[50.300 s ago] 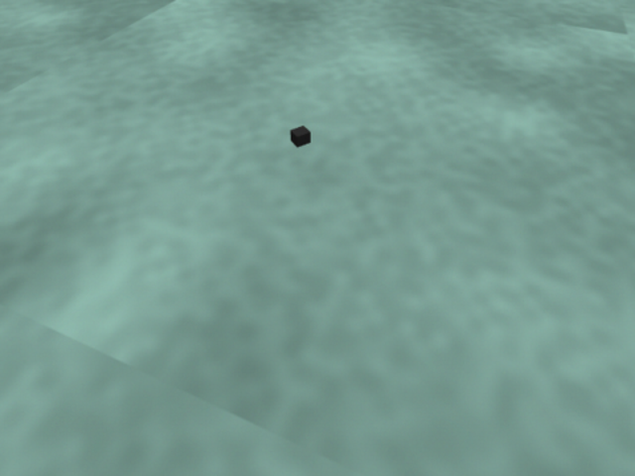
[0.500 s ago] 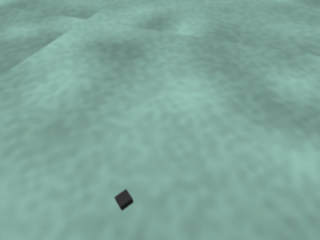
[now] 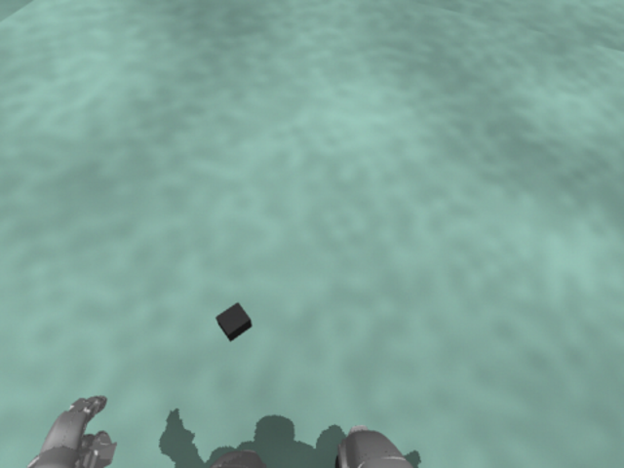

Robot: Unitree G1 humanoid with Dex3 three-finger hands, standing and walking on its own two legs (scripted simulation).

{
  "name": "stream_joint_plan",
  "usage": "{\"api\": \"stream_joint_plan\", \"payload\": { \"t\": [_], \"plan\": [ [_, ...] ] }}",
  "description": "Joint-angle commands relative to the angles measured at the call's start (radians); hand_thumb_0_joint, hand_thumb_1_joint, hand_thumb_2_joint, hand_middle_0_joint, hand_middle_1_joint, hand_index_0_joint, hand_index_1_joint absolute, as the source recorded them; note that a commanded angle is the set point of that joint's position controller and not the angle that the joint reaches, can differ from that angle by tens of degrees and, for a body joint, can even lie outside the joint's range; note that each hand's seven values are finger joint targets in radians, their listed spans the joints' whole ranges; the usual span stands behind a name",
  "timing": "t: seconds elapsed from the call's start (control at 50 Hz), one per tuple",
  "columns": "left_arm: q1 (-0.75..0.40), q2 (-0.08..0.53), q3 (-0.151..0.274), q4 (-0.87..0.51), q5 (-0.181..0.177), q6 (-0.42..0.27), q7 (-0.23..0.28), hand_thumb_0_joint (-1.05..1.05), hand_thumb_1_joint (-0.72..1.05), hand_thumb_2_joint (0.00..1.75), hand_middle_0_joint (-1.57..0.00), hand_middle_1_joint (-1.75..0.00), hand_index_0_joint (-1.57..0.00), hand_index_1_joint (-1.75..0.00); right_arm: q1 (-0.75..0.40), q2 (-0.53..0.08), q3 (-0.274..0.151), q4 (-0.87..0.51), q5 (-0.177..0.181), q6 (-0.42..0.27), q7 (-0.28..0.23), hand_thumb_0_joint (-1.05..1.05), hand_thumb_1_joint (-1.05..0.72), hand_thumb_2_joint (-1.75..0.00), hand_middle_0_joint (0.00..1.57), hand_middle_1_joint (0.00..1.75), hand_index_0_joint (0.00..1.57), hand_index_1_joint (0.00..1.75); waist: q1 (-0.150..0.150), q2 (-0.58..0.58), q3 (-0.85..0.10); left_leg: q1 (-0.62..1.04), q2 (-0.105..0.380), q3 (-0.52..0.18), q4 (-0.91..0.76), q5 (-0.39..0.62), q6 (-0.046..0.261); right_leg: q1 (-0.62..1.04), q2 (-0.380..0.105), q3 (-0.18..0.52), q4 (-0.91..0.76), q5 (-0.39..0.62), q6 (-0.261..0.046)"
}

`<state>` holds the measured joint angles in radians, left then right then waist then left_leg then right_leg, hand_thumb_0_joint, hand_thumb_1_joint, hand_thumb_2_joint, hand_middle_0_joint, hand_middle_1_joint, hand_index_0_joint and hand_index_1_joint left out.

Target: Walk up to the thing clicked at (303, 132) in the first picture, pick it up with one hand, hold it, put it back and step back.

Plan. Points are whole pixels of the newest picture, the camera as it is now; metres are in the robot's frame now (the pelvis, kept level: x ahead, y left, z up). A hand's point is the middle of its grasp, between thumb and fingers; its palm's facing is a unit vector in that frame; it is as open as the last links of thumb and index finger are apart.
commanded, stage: step back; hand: left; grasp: from above
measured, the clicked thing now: (234, 321) +0.53 +0.21 -0.73
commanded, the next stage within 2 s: none
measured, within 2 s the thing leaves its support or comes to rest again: neither
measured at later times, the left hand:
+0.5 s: hand out of the picture +0.01 +0.24 -0.13, palm faces -0.06 -0.91 -0.40, open 7.4 cm
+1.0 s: hand out of the picture -0.15 +0.26 -0.15, palm faces -0.06 -0.92 -0.38, open 7.4 cm
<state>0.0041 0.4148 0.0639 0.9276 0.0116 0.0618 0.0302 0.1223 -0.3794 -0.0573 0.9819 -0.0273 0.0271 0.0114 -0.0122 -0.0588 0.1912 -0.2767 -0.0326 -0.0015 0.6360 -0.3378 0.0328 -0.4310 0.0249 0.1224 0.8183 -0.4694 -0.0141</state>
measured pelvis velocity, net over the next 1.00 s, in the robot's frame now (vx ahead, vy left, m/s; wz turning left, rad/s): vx -0.25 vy -0.01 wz -0.07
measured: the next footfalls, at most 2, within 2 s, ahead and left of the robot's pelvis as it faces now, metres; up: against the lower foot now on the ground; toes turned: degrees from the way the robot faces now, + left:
right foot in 0.34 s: -0.05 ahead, -0.14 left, +0.00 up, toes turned -1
left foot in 0.68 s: -0.13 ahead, +0.10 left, +0.00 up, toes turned -3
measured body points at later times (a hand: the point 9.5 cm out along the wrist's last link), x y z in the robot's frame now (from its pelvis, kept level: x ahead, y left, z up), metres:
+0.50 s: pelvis -0.10 -0.02 +0.00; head -0.05 -0.04 +0.45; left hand +0.02 +0.29 -0.11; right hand -0.01 -0.34 -0.12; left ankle -0.09 +0.11 -0.66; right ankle -0.09 -0.14 -0.72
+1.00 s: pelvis -0.25 -0.01 +0.00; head -0.19 +0.01 +0.45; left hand -0.15 +0.31 -0.13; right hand -0.14 -0.33 -0.09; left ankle -0.17 +0.10 -0.72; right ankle -0.31 -0.16 -0.67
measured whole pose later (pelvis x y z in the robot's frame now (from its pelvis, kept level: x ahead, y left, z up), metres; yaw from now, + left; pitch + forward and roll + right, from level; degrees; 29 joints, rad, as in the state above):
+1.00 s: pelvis -0.25 -0.01 +0.00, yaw -4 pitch -2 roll -1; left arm 0.18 0.41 0.09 0.83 0.02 0.08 0.01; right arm 0.11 -0.36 -0.04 0.81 -0.03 0.02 -0.01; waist 0.01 -0.04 0.19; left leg -0.36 0.03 0.00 0.58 -0.19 0.02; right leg -0.35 0.06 0.13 1.03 -0.51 0.03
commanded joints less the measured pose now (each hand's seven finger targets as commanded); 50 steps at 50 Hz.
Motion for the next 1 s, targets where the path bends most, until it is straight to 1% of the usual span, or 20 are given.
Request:
{"api": "stream_joint_plan", "payload": {
  "t": [0.0,0.04,0.18,0.28,0.3,0.32,0.34,0.36,0.38,0.42,0.44,0.58,0.64,0.66,0.68,0.7,0.76,0.88,0.94,0.98],
  "plan": [
    [0.074,0.155,0.031,-0.062,-0.006,-0.01,0.019,0.0,0.9,0.9,-0.2,-0.3,-0.2,-0.3,-0.054,-0.264,-0.065,-0.108,-0.008,-0.03,-0.038,0.0,-0.9,-0.9,0.2,0.3,0.2,0.3,0.022,0.188,-0.24,0.159,0.305,-0.272,-0.204,0.74,0.172,-0.09,0.083,0.111,0.396,-0.082,-0.012],
    [0.117,0.161,0.044,-0.069,-0.005,-0.013,0.009,0.0,0.9,0.9,-0.2,-0.3,-0.2,-0.3,-0.039,-0.237,-0.054,-0.127,0.0,-0.032,-0.048,0.0,-0.9,-0.9,0.2,0.3,0.2,0.3,0.033,0.207,-0.253,0.227,0.285,-0.23,-0.163,0.745,0.177,-0.108,0.072,0.077,0.423,-0.028,0.007],
    [0.091,0.145,0.055,-0.143,0.001,-0.026,-0.002,0.0,0.9,0.9,-0.2,-0.3,-0.2,-0.3,0.06,-0.25,-0.064,-0.154,0.003,-0.026,-0.054,0.0,-0.9,-0.9,0.2,0.3,0.2,0.3,-0.037,0.176,-0.256,0.302,0.312,-0.221,-0.116,0.751,0.22,-0.06,0.032,0.012,0.157,-0.05,0.044],
    [0.199,0.132,0.066,-0.107,0.009,-0.037,-0.013,0.0,0.9,0.9,-0.2,-0.3,-0.2,-0.3,-0.003,-0.271,-0.061,-0.182,0.008,-0.009,-0.041,0.0,-0.9,-0.9,0.2,0.3,0.2,0.3,0.009,0.209,-0.294,0.139,0.275,-0.2,-0.085,0.487,0.154,0.193,0.005,-0.095,-0.253,0.13,0.006],
    [0.257,0.127,0.068,-0.088,0.011,-0.041,-0.013,0.0,0.9,0.9,-0.2,-0.3,-0.2,-0.3,-0.027,-0.273,-0.059,-0.186,0.015,-0.005,-0.037,0.0,-0.9,-0.9,0.2,0.3,0.2,0.3,0.043,0.207,-0.302,0.088,0.269,-0.18,-0.052,0.434,0.126,0.268,-0.001,-0.106,-0.358,0.236,-0.013],
    [0.264,0.169,0.077,-0.089,0.023,-0.049,-0.012,0.0,0.9,0.9,-0.2,-0.3,-0.2,-0.3,-0.023,-0.243,-0.048,-0.188,0.021,-0.002,-0.034,0.0,-0.9,-0.9,0.2,0.3,0.2,0.3,0.042,0.129,-0.298,-0.032,0.221,-0.162,-0.013,0.313,0.074,0.337,-0.054,-0.011,-0.375,0.309,-0.037],
    [0.229,0.247,0.098,-0.115,0.025,-0.052,-0.015,0.0,0.9,0.9,-0.2,-0.3,-0.2,-0.3,-0.028,-0.195,-0.039,-0.202,0.029,-0.003,-0.03,0.0,-0.9,-0.9,0.2,0.3,0.2,0.3,0.035,-0.073,-0.26,-0.179,0.052,-0.083,0.137,0.071,-0.001,0.33,-0.223,0.242,-0.423,0.378,-0.132],
    [0.163,0.318,0.108,-0.146,0.019,-0.049,-0.017,0.0,0.9,0.9,-0.2,-0.3,-0.2,-0.3,-0.056,-0.184,-0.043,-0.194,0.029,0.005,-0.044,0.0,-0.9,-0.9,0.2,0.3,0.2,0.3,0.066,-0.232,-0.203,-0.163,-0.066,-0.045,0.387,-0.29,-0.03,0.136,-0.412,0.418,-0.501,0.457,-0.299],
    [0.125,0.291,0.103,-0.179,0.024,-0.056,-0.016,0.0,0.9,0.9,-0.2,-0.3,-0.2,-0.3,-0.033,-0.211,-0.052,-0.183,0.023,0.009,-0.046,0.0,-0.9,-0.9,0.2,0.3,0.2,0.3,0.044,-0.159,-0.162,-0.134,-0.05,-0.138,0.523,-0.303,-0.035,0.065,-0.421,0.425,-0.499,0.489,-0.306],
    [0.063,0.205,0.079,-0.19,0.009,-0.056,-0.004,0.0,0.9,0.9,-0.2,-0.3,-0.2,-0.3,0.028,-0.202,-0.042,-0.153,0.039,0.006,-0.042,0.0,-0.9,-0.9,0.2,0.3,0.2,0.3,-0.004,-0.046,-0.152,-0.186,-0.087,-0.169,0.571,-0.189,-0.035,0.149,-0.273,0.185,-0.408,0.63,-0.225],
    [0.051,0.202,0.081,-0.198,0.015,-0.053,-0.002,0.0,0.9,0.9,-0.2,-0.3,-0.2,-0.3,0.045,-0.2,-0.037,-0.148,0.041,0.0,-0.045,0.0,-0.9,-0.9,0.2,0.3,0.2,0.3,-0.004,-0.083,-0.158,-0.19,-0.094,-0.15,0.572,-0.168,-0.044,0.162,-0.253,0.142,-0.39,0.638,-0.211],
    [0.129,0.182,0.072,-0.229,0.02,-0.038,0.007,0.0,0.9,0.9,-0.2,-0.3,-0.2,-0.3,0.072,-0.186,-0.033,-0.176,0.018,-0.014,-0.042,0.0,-0.9,-0.9,0.2,0.3,0.2,0.3,0.046,-0.139,-0.251,-0.141,0.002,-0.062,0.101,-0.174,-0.043,0.397,-0.268,0.117,-0.284,0.708,-0.197],
    [0.111,0.194,0.061,-0.24,0.005,-0.018,-0.006,0.0,0.9,0.9,-0.2,-0.3,-0.2,-0.3,0.147,-0.183,-0.051,-0.146,0.001,-0.028,-0.036,0.0,-0.9,-0.9,0.2,0.3,0.2,0.3,-0.002,-0.078,-0.269,0.07,0.012,-0.018,-0.255,0.178,-0.02,0.269,-0.204,0.055,-0.172,0.571,-0.115],
    [0.143,0.152,0.051,-0.246,0.002,-0.013,-0.011,0.0,0.9,0.9,-0.2,-0.3,-0.2,-0.3,0.135,-0.244,-0.067,-0.155,-0.015,-0.035,-0.035,0.0,-0.9,-0.9,0.2,0.3,0.2,0.3,0.016,0.07,-0.275,0.166,0.16,-0.233,-0.272,0.265,0.025,0.102,-0.125,0.016,-0.09,0.352,-0.057],
    [0.088,0.142,0.05,-0.266,-0.005,-0.018,-0.005,0.0,0.9,0.9,-0.2,-0.3,-0.2,-0.3,0.078,-0.368,-0.086,-0.18,-0.014,-0.03,-0.023,0.0,-0.9,-0.9,0.2,0.3,0.2,0.3,-0.003,0.334,-0.233,0.104,0.381,-0.501,-0.316,0.389,0.166,-0.046,0.059,-0.1,0.071,-0.097,-0.006],
    [0.042,0.178,0.071,-0.256,0.011,-0.018,0.01,0.0,0.9,0.9,-0.2,-0.3,-0.2,-0.3,0.075,-0.384,-0.095,-0.19,-0.013,-0.033,-0.024,0.0,-0.9,-0.9,0.2,0.3,0.2,0.3,-0.049,0.297,-0.222,0.008,0.437,-0.567,-0.311,0.435,0.258,-0.001,0.06,0.039,0.267,-0.2,0.0],
    [0.139,0.156,0.067,-0.193,-0.011,-0.012,0.007,0.0,0.9,0.9,-0.2,-0.3,-0.2,-0.3,-0.026,-0.267,-0.058,-0.196,-0.013,-0.035,-0.04,0.0,-0.9,-0.9,0.2,0.3,0.2,0.3,0.039,0.166,-0.195,0.05,0.289,-0.281,-0.229,0.55,0.168,-0.072,0.096,0.101,0.472,-0.063,-0.012],
    [0.169,0.155,0.075,-0.196,0.008,-0.019,-0.004,0.0,0.9,0.9,-0.2,-0.3,-0.2,-0.3,0.05,-0.231,-0.062,-0.206,0.002,-0.031,-0.047,0.0,-0.9,-0.9,0.2,0.3,0.2,0.3,-0.014,0.19,-0.221,0.225,0.285,-0.24,-0.186,0.544,0.211,-0.096,0.062,0.051,0.333,-0.039,0.058],
    [0.172,0.144,0.067,-0.194,0.006,-0.022,-0.012,0.0,0.9,0.9,-0.2,-0.3,-0.2,-0.3,0.058,-0.259,-0.07,-0.214,-0.004,-0.025,-0.045,0.0,-0.9,-0.9,0.2,0.3,0.2,0.3,-0.03,0.234,-0.249,0.221,0.3,-0.243,-0.186,0.461,0.216,-0.012,0.026,0.0,0.13,-0.058,0.057],
    [0.213,0.143,0.066,-0.166,0.008,-0.025,-0.018,0.0,0.9,0.9,-0.2,-0.3,-0.2,-0.3,0.015,-0.276,-0.073,-0.229,-0.009,-0.015,-0.039,0.0,-0.9,-0.9,0.2,0.3,0.2,0.3,-0.006,0.269,-0.251,0.125,0.29,-0.229,-0.199,0.336,0.185,0.102,-0.006,-0.058,-0.036,-0.024,0.036]
  ]
}}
